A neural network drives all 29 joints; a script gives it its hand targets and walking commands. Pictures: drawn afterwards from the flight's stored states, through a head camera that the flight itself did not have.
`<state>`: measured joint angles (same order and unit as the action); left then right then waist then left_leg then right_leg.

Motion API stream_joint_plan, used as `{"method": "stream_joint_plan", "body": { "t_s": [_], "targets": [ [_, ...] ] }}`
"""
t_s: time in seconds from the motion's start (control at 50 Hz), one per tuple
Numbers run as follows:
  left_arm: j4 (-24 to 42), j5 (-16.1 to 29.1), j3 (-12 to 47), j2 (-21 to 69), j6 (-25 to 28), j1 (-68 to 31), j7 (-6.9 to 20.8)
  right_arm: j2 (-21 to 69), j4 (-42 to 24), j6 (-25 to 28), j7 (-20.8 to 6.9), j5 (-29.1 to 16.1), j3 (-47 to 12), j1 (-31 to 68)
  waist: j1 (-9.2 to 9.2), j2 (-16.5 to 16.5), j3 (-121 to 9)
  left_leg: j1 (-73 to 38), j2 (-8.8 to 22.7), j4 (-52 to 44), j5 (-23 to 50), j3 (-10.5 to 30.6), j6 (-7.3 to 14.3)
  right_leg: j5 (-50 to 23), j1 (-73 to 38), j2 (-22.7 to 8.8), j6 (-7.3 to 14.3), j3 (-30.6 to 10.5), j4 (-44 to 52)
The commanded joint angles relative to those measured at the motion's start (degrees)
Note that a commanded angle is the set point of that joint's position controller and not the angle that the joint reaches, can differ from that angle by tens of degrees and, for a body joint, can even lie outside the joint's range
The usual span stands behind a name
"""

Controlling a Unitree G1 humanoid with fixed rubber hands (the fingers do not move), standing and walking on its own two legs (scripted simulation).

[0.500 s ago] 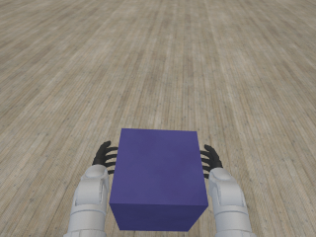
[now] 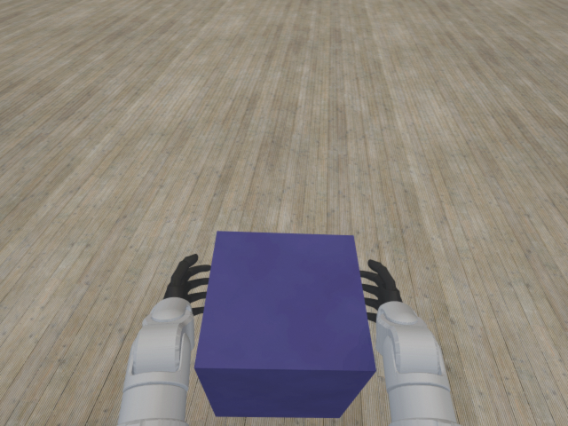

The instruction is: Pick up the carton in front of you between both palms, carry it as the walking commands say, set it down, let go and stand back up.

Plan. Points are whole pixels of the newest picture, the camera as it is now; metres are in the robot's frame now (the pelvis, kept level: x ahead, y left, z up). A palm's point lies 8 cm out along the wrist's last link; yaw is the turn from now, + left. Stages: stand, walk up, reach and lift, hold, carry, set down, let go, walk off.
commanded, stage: carry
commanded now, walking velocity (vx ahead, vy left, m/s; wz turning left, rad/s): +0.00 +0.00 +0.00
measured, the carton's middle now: (281, 329) +0.31 +0.00 -0.04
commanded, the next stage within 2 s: hold in 0.70 s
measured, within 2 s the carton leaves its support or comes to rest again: neither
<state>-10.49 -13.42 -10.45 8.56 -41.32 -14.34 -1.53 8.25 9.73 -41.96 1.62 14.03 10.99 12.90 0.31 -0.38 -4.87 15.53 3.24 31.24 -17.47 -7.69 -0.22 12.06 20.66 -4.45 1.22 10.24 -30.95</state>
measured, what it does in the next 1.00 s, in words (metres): stands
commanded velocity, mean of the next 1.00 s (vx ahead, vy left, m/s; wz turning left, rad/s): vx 0.00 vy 0.00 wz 0.00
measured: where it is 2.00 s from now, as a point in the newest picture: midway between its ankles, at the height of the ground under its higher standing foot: outside the picture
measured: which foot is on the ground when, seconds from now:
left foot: down 0.00-1.00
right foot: down 0.00-1.00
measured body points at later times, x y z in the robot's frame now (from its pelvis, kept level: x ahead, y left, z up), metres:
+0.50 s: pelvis -0.01 +0.00 +0.00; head -0.03 -0.01 +0.45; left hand +0.30 +0.14 +0.04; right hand +0.29 -0.16 +0.03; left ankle -0.01 +0.12 -0.73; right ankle +0.04 -0.11 -0.73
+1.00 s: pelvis -0.02 +0.00 +0.01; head -0.05 -0.01 +0.45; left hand +0.29 +0.16 +0.05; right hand +0.29 -0.15 +0.04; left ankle -0.01 +0.12 -0.73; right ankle +0.04 -0.11 -0.73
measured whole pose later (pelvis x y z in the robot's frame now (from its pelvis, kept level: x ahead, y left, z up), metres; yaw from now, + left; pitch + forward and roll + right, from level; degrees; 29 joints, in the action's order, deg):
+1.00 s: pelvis -0.02 +0.00 +0.01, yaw +3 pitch -7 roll +0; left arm -20.2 -19.0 -17.6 10.6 -38.1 -21.4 1.1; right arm 9.6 17.0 -40.6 0.3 18.6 16.4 18.6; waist -1.2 -1.5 2.6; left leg 5.9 -0.4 26.6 -13.9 0.7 0.3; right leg 8.9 9.3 0.1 0.8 1.4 -25.1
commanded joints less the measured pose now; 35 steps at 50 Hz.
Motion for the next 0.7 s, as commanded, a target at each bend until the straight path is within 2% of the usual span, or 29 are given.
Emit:
{"method": "stream_joint_plan", "body": {
  "t_s": [0.0, 0.02, 0.04, 0.06, 0.08, 0.1, 0.12, 0.14, 0.16, 0.18, 0.2, 0.22, 0.24, 0.28, 0.3, 0.32, 0.34, 0.36, 0.38, 0.4, 0.42, 0.46, 0.5, 0.54, 0.56, 0.58, 0.62, 0.66, 0.68],
  "targets": [
    [1.9, 13.0, 30.1, 50.2, 1.5, -25.3, 13.1, 49.6, -1.2, 2.1, -12.7, -12.5, -29.8, 27.7, -0.03, 2.9, -15.4, -2.5, 5.9, -5.1, 12.5, 5.6, 1.5, -9.6, -8.8, -5.2, -1.0, -5.8, 3.2],
    [1.4, 12.3, 29.6, 49.2, 1.5, -26.2, 13.3, 50.6, -1.2, 1.5, -12.8, -13.1, -30.5, 27.5, 0.01, 4.3, -14.4, -1.6, 5.9, -4.5, 11.1, 5.7, 1.8, -9.4, -9.8, -5.4, -1.1, -6.9, 4.4],
    [1.7, 14.4, 30.6, 50.4, 1.5, -22.7, 13.5, 49.7, -3.4, 2.1, -12.9, -14.0, -31.8, 26.4, -0.04, 2.2, -15.4, -2.1, 5.8, -6.2, 8.7, 5.8, 1.3, -8.2, -9.5, -6.1, -0.2, -6.1, 4.4],
    [3.7, 14.2, 32.1, 51.3, 2.0, -27.7, 13.5, 50.5, -1.9, 2.0, -13.2, -13.0, -31.3, 27.0, 0.26, -1.4, -14.1, -2.3, 5.2, -5.8, 7.0, 4.9, 1.2, -5.7, -6.3, -6.7, 0.2, -8.3, 6.0],
    [1.3, 12.2, 29.7, 50.1, 1.4, -30.0, 13.5, 50.7, -0.6, 2.2, -13.2, -11.4, -29.9, 29.0, -0.07, -0.4, -12.6, -0.1, 5.8, -6.5, 4.5, 6.3, 1.2, -4.4, -7.1, -5.4, -0.4, -7.5, 6.1],
    [0.1, 12.6, 29.7, 50.9, 1.3, -25.1, 13.2, 50.8, -3.0, 2.4, -13.3, -14.3, -31.9, 30.5, 0.14, -0.5, -12.1, 0.0, 5.6, -6.8, 5.4, 5.8, 1.0, -5.4, -7.3, -5.2, -0.7, -7.1, 6.2],
    [4.5, 15.3, 32.7, 52.0, 2.1, -26.1, 13.5, 51.2, -3.7, 2.4, -13.3, -15.3, -32.1, 28.0, -0.08, 1.0, -15.7, -1.8, 5.4, -6.3, 8.3, 5.7, 1.5, -8.3, -9.0, -5.9, -0.9, -6.2, 5.0],
    [1.0, 14.8, 31.1, 52.2, 1.7, -26.3, 13.5, 51.5, -4.9, 2.7, -13.1, -14.7, -33.8, 29.4, -0.4, 4.3, -15.4, -2.4, 6.2, -5.3, 7.7, 6.2, 2.0, -9.4, -7.1, -6.2, -0.5, -7.4, 6.1],
    [3.2, 13.9, 31.8, 51.9, 2.0, -26.4, 13.3, 50.3, -3.0, 2.4, -13.0, -13.6, -32.2, 29.0, -0.12, 2.6, -15.6, -4.8, 5.2, -5.3, 6.1, 5.7, 1.4, -7.3, -6.8, -6.3, 0.0, -8.3, 5.7],
    [1.9, 13.2, 30.5, 50.2, 1.7, -25.3, 13.4, 49.6, -2.9, 2.4, -12.7, -13.1, -32.0, 27.5, -0.04, 2.5, -15.2, -3.1, 5.2, -5.9, 6.5, 5.3, 1.4, -7.6, -7.8, -5.3, -0.8, -6.6, 6.4],
    [1.3, 14.2, 31.1, 51.0, 1.6, -24.6, 13.5, 49.6, -3.9, 2.4, -12.7, -14.0, -32.2, 27.4, -0.15, 0.3, -14.9, -2.1, 4.7, -5.4, 7.8, 5.2, 1.7, -9.7, -8.9, -5.9, -0.6, -6.8, 6.1],
    [1.9, 13.8, 30.2, 51.3, 1.9, -24.8, 13.5, 49.3, -6.1, 2.7, -12.4, -13.5, -33.4, 29.8, -0.25, 1.0, -15.3, -1.6, 5.5, -5.4, 8.7, 5.3, 1.4, -10.0, -9.1, -5.8, -0.8, -6.3, 5.2],
    [1.4, 12.9, 29.4, 50.5, 1.6, -23.7, 13.2, 49.3, -4.9, 2.2, -12.4, -14.0, -32.7, 29.0, -0.23, -0.6, -15.3, -2.5, 5.5, -4.6, 6.7, 4.4, 0.9, -10.3, -7.8, -6.0, -0.8, -7.1, 6.4],
    [2.2, 13.4, 29.7, 48.7, 2.0, -26.7, 13.2, 49.5, -0.7, 1.8, -12.7, -12.8, -30.9, 26.7, -0.2, 3.9, -15.3, -1.3, 5.8, -5.4, 6.5, 5.2, 1.1, -8.6, -10.1, -6.1, -0.4, -6.8, 6.1],
    [2.4, 13.8, 31.2, 51.8, 2.0, -25.9, 13.5, 50.4, -4.0, 2.2, -12.8, -13.8, -32.0, 28.9, 0.19, 2.1, -14.7, -1.8, 5.8, -5.3, 6.2, 4.7, 1.2, -8.5, -7.8, -6.3, -0.3, -7.6, 6.6],
    [1.9, 12.4, 29.1, 50.5, 1.6, -25.8, 13.4, 49.8, -4.3, 2.2, -12.5, -12.5, -31.7, 29.2, 0.0, 2.1, -14.9, -2.1, 5.5, -5.3, 4.9, 5.2, 1.2, -6.3, -6.4, -5.8, -0.1, -8.0, 7.7],
    [3.1, 13.6, 30.9, 51.1, 1.5, -26.9, 13.1, 48.9, -0.5, 1.7, -12.7, -11.9, -29.5, 25.3, 0.12, -0.5, -14.4, -1.6, 5.0, -7.1, 5.2, 5.7, 1.0, -0.5, -7.2, -6.3, 0.4, -7.8, 6.7],
    [2.6, 12.8, 29.7, 48.6, 1.5, -26.0, 13.1, 49.4, -1.1, 2.1, -13.1, -12.7, -29.3, 26.8, -0.06, -1.5, -15.7, -0.7, 5.6, -5.5, 6.4, 5.7, 1.4, -3.4, -8.0, -5.6, 0.4, -8.2, 6.8],
    [4.2, 13.9, 31.4, 50.4, 2.0, -26.0, 13.2, 49.8, -4.1, 2.5, -13.1, -14.1, -32.3, 28.8, -0.22, -0.9, -16.4, -2.9, 5.9, -5.2, 7.8, 5.3, 1.6, -6.8, -8.1, -5.9, 0.1, -7.5, 6.1],
    [4.9, 13.9, 31.8, 50.3, 2.1, -26.9, 13.2, 50.8, -1.7, 1.7, -13.0, -14.0, -32.4, 26.7, 0.11, 2.8, -17.8, -1.8, 6.4, -5.5, 9.2, 6.4, 1.3, -8.8, -10.5, -4.6, -0.1, -6.7, 4.4],
    [2.0, 13.0, 30.6, 50.7, 1.4, -26.5, 13.4, 50.3, -2.3, 1.9, -13.0, -13.4, -31.4, 28.3, 0.07, 1.5, -14.5, 1.6, 5.8, -6.3, 8.7, 5.9, 1.2, -10.1, -10.0, -4.8, -1.1, -6.6, 5.0],
    [1.5, 13.7, 31.2, 51.6, 1.4, -24.1, 13.5, 50.3, -4.7, 2.4, -13.0, -14.9, -32.7, 29.2, -0.02, -2.1, -15.1, -0.5, 6.2, -5.9, 4.4, 5.8, 1.3, -8.0, -8.5, -5.8, -0.4, -7.7, 6.5],
    [0.9, 12.9, 30.5, 50.1, 1.3, -24.9, 13.2, 49.0, -2.9, 2.1, -13.1, -12.9, -30.7, 28.0, 0.08, 2.3, -14.1, -0.1, 5.9, -7.1, 5.3, 5.8, 1.0, -4.6, -7.3, -5.7, -0.1, -7.5, 6.1],
    [3.1, 13.0, 30.4, 49.3, 2.0, -27.1, 13.0, 48.7, -3.0, 2.2, -12.7, -12.7, -31.0, 28.7, -0.19, 3.9, -14.4, -0.3, 5.3, -5.9, 4.4, 5.6, 1.4, -3.5, -6.5, -5.6, -0.3, -7.5, 7.7],
    [2.3, 13.6, 30.1, 50.6, 1.8, -26.8, 13.3, 49.8, -4.5, 2.7, -12.8, -14.1, -31.6, 28.7, 0.0, -0.1, -16.4, -0.7, 5.9, -5.1, 5.7, 6.2, 1.3, -6.2, -8.8, -5.8, -0.4, -7.1, 6.4],
    [2.4, 12.8, 31.5, 49.5, 1.6, -24.5, 13.2, 50.4, -5.1, 2.9, -13.0, -14.3, -32.2, 29.1, -0.24, -1.6, -17.0, -2.2, 5.5, -5.8, 6.7, 5.1, 1.7, -8.6, -7.9, -6.0, 0.0, -8.2, 6.4],
    [2.4, 14.1, 30.9, 50.8, 1.8, -25.9, 13.5, 49.9, -2.4, 2.0, -12.7, -14.0, -31.4, 27.9, -0.26, 2.8, -15.8, -2.3, 5.9, -5.9, 6.7, 5.7, 1.4, -5.7, -7.6, -6.2, -0.2, -7.1, 6.5],
    [2.4, 13.3, 31.4, 50.6, 1.3, -27.0, 13.5, 50.4, -2.8, 2.4, -12.8, -12.7, -30.0, 27.6, -0.4, -1.5, -15.5, -1.6, 5.8, -5.5, 7.4, 5.6, 1.5, -9.0, -8.1, -5.5, -0.8, -7.1, 6.4],
    [1.4, 14.9, 32.1, 53.2, 1.6, -23.7, 13.7, 51.1, -5.1, 2.5, -12.9, -15.6, -34.2, 29.7, 0.27, 1.8, -16.8, -1.6, 6.0, -5.8, 8.6, 5.0, 1.2, -8.4, -9.1, -4.3, -0.7, -5.6, 5.0]
  ]
}}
